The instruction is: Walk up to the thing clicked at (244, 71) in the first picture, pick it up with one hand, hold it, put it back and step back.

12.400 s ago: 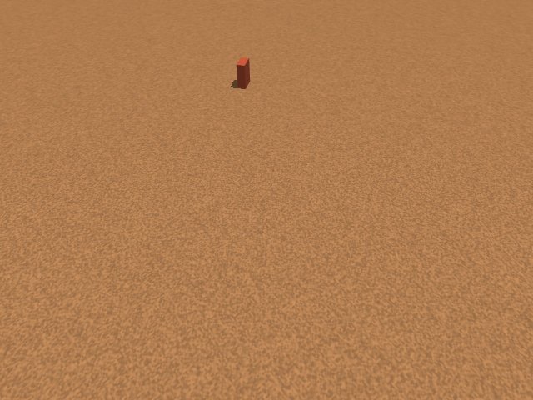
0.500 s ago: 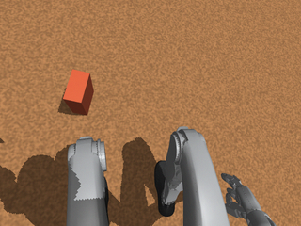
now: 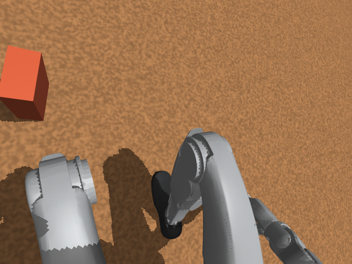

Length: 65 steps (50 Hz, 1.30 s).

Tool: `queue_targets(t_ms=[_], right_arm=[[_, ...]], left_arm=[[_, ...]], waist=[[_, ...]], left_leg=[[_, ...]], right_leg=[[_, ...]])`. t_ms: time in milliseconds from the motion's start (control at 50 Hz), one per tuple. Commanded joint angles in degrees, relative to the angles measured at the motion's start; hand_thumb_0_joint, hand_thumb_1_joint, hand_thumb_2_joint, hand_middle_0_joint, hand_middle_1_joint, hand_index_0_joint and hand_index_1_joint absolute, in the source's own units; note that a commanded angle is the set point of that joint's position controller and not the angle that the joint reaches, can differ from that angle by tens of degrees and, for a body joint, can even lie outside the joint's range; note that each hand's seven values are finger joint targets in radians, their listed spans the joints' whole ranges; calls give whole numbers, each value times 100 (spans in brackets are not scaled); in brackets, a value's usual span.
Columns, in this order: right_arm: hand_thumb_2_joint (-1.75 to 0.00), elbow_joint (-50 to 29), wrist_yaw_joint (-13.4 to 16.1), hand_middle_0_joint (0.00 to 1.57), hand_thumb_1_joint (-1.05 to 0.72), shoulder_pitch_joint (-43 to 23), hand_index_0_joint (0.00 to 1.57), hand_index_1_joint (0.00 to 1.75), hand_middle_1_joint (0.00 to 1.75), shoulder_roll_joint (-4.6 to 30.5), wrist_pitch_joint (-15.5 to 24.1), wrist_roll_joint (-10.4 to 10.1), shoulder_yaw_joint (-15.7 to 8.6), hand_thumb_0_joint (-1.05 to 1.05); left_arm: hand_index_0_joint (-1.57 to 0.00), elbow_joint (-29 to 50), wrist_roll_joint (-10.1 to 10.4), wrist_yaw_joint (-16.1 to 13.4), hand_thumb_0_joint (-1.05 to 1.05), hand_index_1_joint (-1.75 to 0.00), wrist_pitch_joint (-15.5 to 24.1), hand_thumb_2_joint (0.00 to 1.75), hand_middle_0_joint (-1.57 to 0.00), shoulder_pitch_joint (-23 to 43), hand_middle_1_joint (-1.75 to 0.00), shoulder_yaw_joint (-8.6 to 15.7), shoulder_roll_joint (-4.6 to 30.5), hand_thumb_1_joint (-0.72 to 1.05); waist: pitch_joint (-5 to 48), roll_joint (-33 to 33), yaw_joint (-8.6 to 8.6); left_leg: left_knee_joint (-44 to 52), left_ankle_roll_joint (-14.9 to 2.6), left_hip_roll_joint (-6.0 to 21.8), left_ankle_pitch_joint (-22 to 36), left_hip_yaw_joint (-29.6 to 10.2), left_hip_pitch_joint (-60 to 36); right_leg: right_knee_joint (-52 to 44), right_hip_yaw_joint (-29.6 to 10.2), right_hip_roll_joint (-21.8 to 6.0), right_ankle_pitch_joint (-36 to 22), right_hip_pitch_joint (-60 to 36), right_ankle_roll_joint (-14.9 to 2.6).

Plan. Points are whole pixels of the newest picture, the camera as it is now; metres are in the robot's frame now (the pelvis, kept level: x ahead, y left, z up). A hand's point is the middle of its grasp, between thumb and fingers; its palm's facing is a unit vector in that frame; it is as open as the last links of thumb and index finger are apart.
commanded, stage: close in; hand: left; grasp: from the side
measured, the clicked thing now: (28, 88) +0.50 +0.23 -0.22
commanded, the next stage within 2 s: rest palm in 0.72 s
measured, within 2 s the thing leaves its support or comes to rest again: neither
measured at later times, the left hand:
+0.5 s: hand (7, 99) +0.46 +0.26 -0.17, palm faces +0.20 -0.98 +0.00, open 17.6 cm
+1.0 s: hand (21, 101) +0.46 +0.24 -0.19, palm faces +0.20 -0.98 -0.03, open 17.0 cm
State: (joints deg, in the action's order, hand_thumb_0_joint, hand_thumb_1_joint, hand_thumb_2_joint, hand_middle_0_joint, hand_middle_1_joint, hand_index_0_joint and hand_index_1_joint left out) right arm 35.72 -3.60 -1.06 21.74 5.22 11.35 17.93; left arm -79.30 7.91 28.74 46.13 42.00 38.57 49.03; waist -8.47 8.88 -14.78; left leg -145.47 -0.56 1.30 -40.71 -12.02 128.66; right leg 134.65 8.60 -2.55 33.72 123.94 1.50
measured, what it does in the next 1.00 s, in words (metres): stands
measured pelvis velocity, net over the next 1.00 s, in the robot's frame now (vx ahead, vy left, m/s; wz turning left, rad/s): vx -0.01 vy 0.01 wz -0.08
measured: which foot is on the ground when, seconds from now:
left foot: down 0.00-1.00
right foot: down 0.00-1.00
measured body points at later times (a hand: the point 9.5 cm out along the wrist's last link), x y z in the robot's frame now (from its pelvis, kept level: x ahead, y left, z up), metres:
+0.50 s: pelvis -0.01 +0.01 -0.02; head +0.23 +0.15 +0.33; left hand +0.44 +0.31 -0.16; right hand +0.11 -0.26 -0.06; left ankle +0.08 +0.12 -0.27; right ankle +0.13 -0.12 -0.27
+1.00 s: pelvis -0.01 +0.01 -0.01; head +0.24 +0.18 +0.32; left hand +0.44 +0.29 -0.18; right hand +0.13 -0.25 -0.05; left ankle +0.08 +0.12 -0.27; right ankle +0.13 -0.12 -0.27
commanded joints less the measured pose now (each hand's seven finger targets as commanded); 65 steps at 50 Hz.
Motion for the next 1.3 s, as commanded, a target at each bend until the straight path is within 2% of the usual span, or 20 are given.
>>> queue_targets(t_ms=[0, 60, 120, 180, 220, 320, 360, 420, 480, 580, 700, 800, 840, 920, 960, 980, 1060, 1120, 1220, 1280], right_arm=[[-91, -184, 26, 20, -94, 493, 20, 30, 30, 1911, -75, 222, -348, 0], [-91, -213, -35, 20, -94, 394, 20, 30, 30, 1980, -162, 362, -189, 0], [-91, -214, -100, 20, -94, 333, 20, 30, 30, 1987, -260, 487, -75, 0], [-91, -218, -151, 20, -94, 216, 20, 30, 30, 2043, -362, 593, -40, 0], [-91, -222, -179, 20, -94, 144, 20, 30, 30, 2079, -434, 638, 0, 0], [-91, -251, -225, 20, -94, 78, 20, 30, 30, 2086, -557, 719, 128, 0], [-91, -303, -243, 20, -94, -33, 20, 30, 30, 2046, -581, 739, 197, 0], [-91, -313, -272, 20, -94, -79, 20, 30, 30, 2054, -602, 778, 244, 0], [-91, -318, -299, 20, -94, -94, 20, 30, 30, 2046, -604, 805, 279, 0], [-91, -308, -326, 20, -93, -205, 20, 30, 30, 2069, -638, 828, 306, 0], [-91, -319, -360, 20, -93, -284, 20, 30, 30, 2050, -680, 885, 388, 0], [-91, -275, -381, 20, -92, -348, 20, 30, 30, 2023, -709, 959, 432, 0], [-91, -257, -386, 20, -90, -350, 20, 30, 30, 2038, -731, 966, 437, 0], [-91, -253, -424, 20, -90, -350, 20, 30, 30, 2002, -763, 1008, 502, 0], [-91, -280, -440, 20, -90, -446, 20, 30, 30, 2002, -762, 1004, 501, 0], [-91, -248, -442, 20, -90, -397, 20, 30, 30, 2008, -762, 1019, 507, 0], [-91, -234, -462, 20, -90, -429, 20, 30, 30, 2018, -762, 1036, 528, 0], [-91, -233, -469, 20, -89, -474, 20, 30, 30, 1997, -741, 1033, 554, 0], [-91, -179, -473, 20, -89, -494, 20, 30, 30, 2008, -733, 1068, 569, 0], [-91, -168, -478, 20, -90, -540, 20, 30, 30, 2012, -731, 1062, 574, 0]], left_arm=[[-6, 639, 72, -276, 0, -12, 772, 7, -6, 1271, -12, 11, 1632, -61], [-6, 581, 86, -583, 0, -12, 985, 8, -6, 1302, -12, -40, 1517, -61], [-5, 617, -33, -945, 0, -12, 1161, 9, -5, 1252, -12, -75, 1482, -61], [-5, 590, -187, -1245, 0, -12, 1298, 9, -5, 1267, -12, -308, 1217, -61], [-5, 507, -277, -1414, 0, -12, 1380, 10, -5, 1228, -13, -403, 1188, -61], [-5, 393, -273, -1697, 0, -12, 1551, 10, -5, 1276, -13, -546, 1094, -61], [-5, 279, -293, -1821, 0, -13, 1599, 11, -5, 1267, -13, -635, 1023, -61], [-5, 146, -245, -1972, 0, -12, 1685, 11, -5, 1370, -12, -931, 676, -61], [-4, 34, -295, -2131, 0, -12, 1768, 12, -4, 1427, -12, -1136, 603, -60], [-3, -13, -344, -2340, 0, -11, 1909, 13, -3, 1515, -11, -1352, 482, -60], [-2, -39, -477, -2626, 0, -11, 2030, 15, -2, 1608, -11, -1426, 569, -56], [0, 9, -597, -2773, 0, -11, 2094, 17, -1, 1568, -11, -1616, 480, -50], [-1, -86, -658, -2866, 0, -10, 2073, 19, -2, 1557, -9, -1580, 547, -38], [0, -116, -686, -3063, 0, -9, 2129, 21, -2, 1574, -8, -1611, 484, -31], [0, -173, -737, -3111, 0, -9, 2149, 21, -2, 1559, -9, -1667, 508, -31], [-1, -204, -744, -3132, 0, -9, 2143, 22, -2, 1600, -9, -1715, 451, -27], [0, -203, -781, -3197, 0, -8, 2198, 22, -1, 1657, -8, -1760, 462, -25], [0, -235, -768, -3255, 0, -9, 2230, 23, 0, 1598, -8, -1724, 516, -25], [0, -278, -796, -3310, 0, -9, 2243, 25, 0, 1631, -8, -1808, 451, -22], [0, -234, -844, -3337, 0, -8, 2275, 23, -1, 1529, -8, -1763, 565, -21]], waist=[[3557, -2684, -247], [3473, -2764, -341], [3470, -2887, -348], [3175, -2986, -474], [2987, -2984, -526], [2787, -2655, -696], [2683, -2586, -696], [2562, -2480, -816], [2470, -2331, -878], [2342, -2408, -906], [2352, -2568, -943], [2452, -2723, -969], [2366, -2766, -989], [2407, -2640, -1035], [2231, -2652, -1018], [2285, -2629, -1087], [2284, -2631, -1140], [2281, -2562, -1055], [2304, -2613, -1140], [2229, -2714, -1046]], left_leg=[[1710, 124, 146, 940, 285, -2680], [1605, 161, 179, 1047, 168, -2743], [1540, 200, 191, 1369, 99, -2809], [1588, 236, 221, 1297, -7, -2857], [1598, 233, 231, 1132, -61, -2729], [1513, 153, 190, 746, -104, -2300], [1511, 150, 192, 608, -128, -2257], [1476, 138, 162, 430, -169, -2167], [1434, 111, 135, 392, -171, -2048], [1505, 158, 150, 245, -272, -2162], [1533, 202, 155, 448, -326, -2288], [1494, 227, 163, 743, -356, -2520], [1543, 249, 177, 771, -387, -2556], [1488, 229, 161, 869, -404, -2525], [1537, 218, 154, 637, -400, -2395], [1506, 213, 157, 687, -413, -2432], [1524, 220, 161, 613, -448, -2465], [1489, 205, 150, 662, -415, -2413], [1465, 215, 162, 732, -439, -2523], [1533, 240, 175, 695, -475, -2535]], right_leg=[[-958, 481, 319, -668, -1933, -253], [-858, 595, 359, -802, -2031, -229], [-769, 659, 388, -1074, -2207, -219], [-730, 746, 397, -1042, -2018, -218], [-713, 791, 412, -949, -1969, -217], [-775, 851, 448, -813, -2128, -162], [-797, 856, 459, -729, -2062, -163], [-826, 888, 481, -677, -2019, -141], [-877, 913, 497, -676, -2069, -117], [-866, 965, 499, -616, -1946, -118], [-851, 1019, 515, -773, -2036, -130], [-826, 1025, 528, -1037, -2133, -123], [-831, 1048, 524, -1036, -2076, -132], [-882, 1061, 547, -1140, -2229, -116], [-897, 1066, 556, -963, -2116, -130], [-912, 1068, 559, -1017, -2162, -116], [-936, 1100, 569, -968, -2126, -115], [-961, 1080, 584, -999, -2175, -124], [-991, 1099, 600, -1084, -2187, -117], [-943, 1122, 594, -1024, -2119, -136]])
